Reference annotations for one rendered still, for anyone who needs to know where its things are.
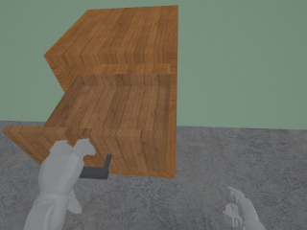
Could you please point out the right robot forearm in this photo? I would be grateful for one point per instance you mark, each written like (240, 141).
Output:
(252, 224)

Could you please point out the right robot hand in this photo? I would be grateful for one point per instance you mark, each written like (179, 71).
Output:
(235, 215)

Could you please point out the cabinet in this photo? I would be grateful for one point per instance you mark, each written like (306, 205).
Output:
(136, 40)

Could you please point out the drawer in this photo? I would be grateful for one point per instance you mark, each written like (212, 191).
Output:
(125, 115)

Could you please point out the left robot hand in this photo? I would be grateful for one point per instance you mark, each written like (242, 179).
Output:
(60, 171)

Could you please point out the handle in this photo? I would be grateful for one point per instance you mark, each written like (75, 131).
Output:
(97, 172)

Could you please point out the left robot forearm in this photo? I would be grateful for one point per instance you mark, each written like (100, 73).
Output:
(48, 212)

